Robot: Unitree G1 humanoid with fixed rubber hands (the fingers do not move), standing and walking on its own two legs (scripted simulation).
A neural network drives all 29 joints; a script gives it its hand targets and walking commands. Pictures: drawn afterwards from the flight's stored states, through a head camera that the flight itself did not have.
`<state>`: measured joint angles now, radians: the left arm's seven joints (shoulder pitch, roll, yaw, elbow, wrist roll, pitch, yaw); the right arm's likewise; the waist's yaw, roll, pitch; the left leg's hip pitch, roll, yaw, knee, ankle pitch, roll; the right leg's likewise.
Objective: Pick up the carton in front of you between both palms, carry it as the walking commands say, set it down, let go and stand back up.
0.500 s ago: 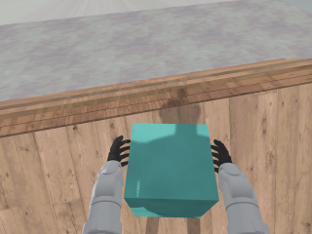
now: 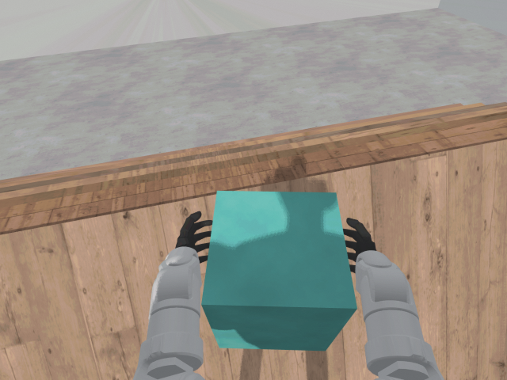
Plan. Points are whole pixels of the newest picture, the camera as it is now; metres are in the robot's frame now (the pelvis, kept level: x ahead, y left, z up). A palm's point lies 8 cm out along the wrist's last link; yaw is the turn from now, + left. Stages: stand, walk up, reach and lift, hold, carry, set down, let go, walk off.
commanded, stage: reach and lift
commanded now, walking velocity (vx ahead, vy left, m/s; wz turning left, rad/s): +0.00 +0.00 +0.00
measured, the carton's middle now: (274, 275) +0.31 +0.00 -0.04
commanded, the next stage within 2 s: hold in 0.56 s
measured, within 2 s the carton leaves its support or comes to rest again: neither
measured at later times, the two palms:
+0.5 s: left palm (184, 252) +0.31 +0.15 +0.04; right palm (362, 256) +0.30 -0.15 +0.04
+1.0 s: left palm (178, 250) +0.30 +0.16 +0.06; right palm (363, 253) +0.30 -0.14 +0.05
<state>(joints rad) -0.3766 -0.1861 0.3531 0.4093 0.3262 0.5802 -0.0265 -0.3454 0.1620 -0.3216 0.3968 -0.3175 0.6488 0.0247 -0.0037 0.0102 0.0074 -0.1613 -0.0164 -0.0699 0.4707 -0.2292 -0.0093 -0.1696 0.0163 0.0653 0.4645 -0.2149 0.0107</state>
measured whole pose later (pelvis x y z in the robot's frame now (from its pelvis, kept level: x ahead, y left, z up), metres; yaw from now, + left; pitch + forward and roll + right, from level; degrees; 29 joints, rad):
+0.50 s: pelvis +0.02 +0.00 +0.01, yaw +1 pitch -5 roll +0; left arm -0.24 -0.15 0.22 0.26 0.26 0.65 -0.02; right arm -0.21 0.14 -0.18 0.24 -0.26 0.72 -0.01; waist -0.01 0.00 0.01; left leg -0.07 -0.01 -0.08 0.36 -0.21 -0.01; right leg -0.07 0.01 0.06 0.34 -0.19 0.01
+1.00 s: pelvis +0.01 +0.00 +0.01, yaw +0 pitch -8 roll +0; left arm -0.30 -0.16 0.26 0.24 0.29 0.73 -0.03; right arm -0.28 0.16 -0.23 0.24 -0.28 0.78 0.01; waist 0.00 0.00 0.03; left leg -0.04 -0.02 -0.07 0.38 -0.20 0.00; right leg -0.05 0.01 0.07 0.37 -0.19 0.01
